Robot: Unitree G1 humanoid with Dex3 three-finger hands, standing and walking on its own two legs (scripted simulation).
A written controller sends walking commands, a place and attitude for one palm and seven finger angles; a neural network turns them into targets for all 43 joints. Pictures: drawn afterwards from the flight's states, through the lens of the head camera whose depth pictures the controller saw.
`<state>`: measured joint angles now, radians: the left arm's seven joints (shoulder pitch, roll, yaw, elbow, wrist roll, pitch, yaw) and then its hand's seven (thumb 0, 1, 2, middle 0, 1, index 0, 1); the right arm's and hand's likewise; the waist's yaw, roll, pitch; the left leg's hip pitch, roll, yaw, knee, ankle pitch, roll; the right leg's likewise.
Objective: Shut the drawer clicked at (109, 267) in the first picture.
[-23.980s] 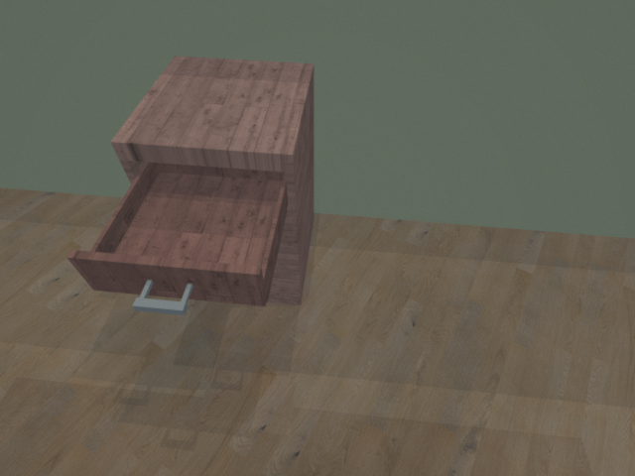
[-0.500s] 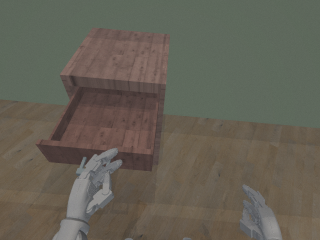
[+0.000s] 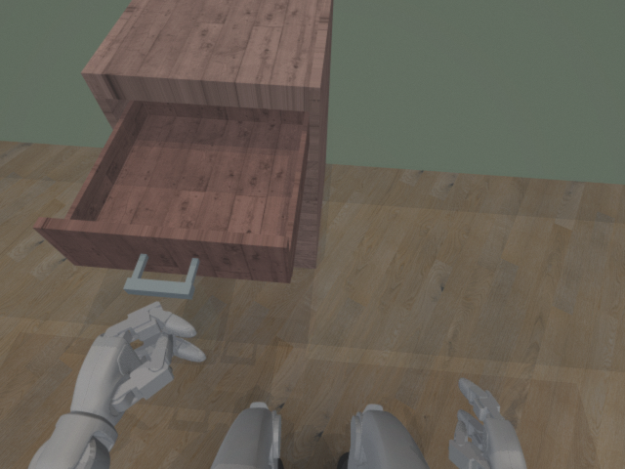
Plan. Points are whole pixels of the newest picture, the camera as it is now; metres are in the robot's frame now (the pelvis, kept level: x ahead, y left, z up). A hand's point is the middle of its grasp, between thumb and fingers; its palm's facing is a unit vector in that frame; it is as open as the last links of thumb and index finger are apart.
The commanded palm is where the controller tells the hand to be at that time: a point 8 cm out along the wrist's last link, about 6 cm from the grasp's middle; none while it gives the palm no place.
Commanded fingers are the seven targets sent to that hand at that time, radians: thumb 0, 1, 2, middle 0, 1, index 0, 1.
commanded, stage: raise the hand and make a fist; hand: left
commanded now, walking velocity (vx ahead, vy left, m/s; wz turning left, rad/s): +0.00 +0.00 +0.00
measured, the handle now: (164, 276) +0.40 +0.25 -0.08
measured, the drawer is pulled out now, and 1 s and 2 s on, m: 0.30 0.30 0.30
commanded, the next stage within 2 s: bring the fist close to the handle in 1.06 s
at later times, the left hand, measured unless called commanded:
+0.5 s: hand (131, 390) +0.21 +0.20 +0.04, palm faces -0.04 -1.00 -0.04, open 3.2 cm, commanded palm +0.18 +0.26 +0.03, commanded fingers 0.00 0.90 0.90 -1.40 -1.60 -1.40 -1.60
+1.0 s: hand (130, 390) +0.21 +0.21 +0.03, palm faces -0.06 -1.00 -0.05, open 3.3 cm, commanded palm +0.18 +0.26 +0.02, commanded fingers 0.00 0.90 0.90 -1.40 -1.60 -1.40 -1.60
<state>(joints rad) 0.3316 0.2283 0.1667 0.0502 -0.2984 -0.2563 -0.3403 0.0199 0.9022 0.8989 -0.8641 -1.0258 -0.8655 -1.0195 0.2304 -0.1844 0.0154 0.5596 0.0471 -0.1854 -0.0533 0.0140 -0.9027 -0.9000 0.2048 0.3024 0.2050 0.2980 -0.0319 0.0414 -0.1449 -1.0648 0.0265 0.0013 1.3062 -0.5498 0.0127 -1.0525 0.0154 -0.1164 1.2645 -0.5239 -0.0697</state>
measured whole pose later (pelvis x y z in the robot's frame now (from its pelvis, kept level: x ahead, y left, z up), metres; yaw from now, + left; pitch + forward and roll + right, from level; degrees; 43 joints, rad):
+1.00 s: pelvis +0.01 +0.03 -0.01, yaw +0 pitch +21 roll -4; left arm 0.51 0.25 0.13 -0.12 -0.25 -0.42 -0.26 0.02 0.90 0.90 -1.40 -1.60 -1.40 -1.60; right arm 0.21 -0.22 -0.01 0.48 0.03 -0.15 -0.04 0.01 -0.90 -0.90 0.20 0.30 0.20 0.30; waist -0.02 0.03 -0.19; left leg -1.16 0.01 0.00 1.38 -0.59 0.05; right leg -1.12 0.00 -0.12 1.31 -0.55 -0.03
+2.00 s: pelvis +0.00 +0.02 -0.07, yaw -1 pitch +28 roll -4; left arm 0.15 0.28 0.19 0.16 -0.26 -0.48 -0.30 0.02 0.90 0.90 -1.40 -1.60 -1.40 -1.60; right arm 0.15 -0.27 0.01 0.52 0.02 -0.13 -0.01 0.01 -0.90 -0.90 0.20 0.30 0.20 0.30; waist -0.03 0.03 -0.21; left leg -1.46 0.01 -0.01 1.62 -0.65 0.05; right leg -1.43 -0.01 -0.13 1.55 -0.61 -0.04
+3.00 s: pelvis -0.01 +0.02 -0.09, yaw -1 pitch +30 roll -4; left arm -0.04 0.30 0.20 0.28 -0.24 -0.46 -0.29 0.00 0.87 0.92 -1.40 -1.60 -1.40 -1.60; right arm 0.15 -0.28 0.03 0.53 0.02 -0.06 -0.01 0.01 -0.91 -0.90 0.20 0.30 0.20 0.30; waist -0.03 0.03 -0.21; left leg -1.53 0.01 -0.01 1.66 -0.66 0.05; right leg -1.50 -0.01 -0.14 1.60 -0.62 -0.05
